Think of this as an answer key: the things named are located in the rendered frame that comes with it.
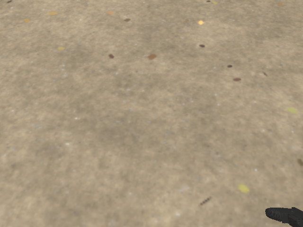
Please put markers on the right robot hand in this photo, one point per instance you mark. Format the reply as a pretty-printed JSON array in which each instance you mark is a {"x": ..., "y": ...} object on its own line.
[{"x": 292, "y": 216}]

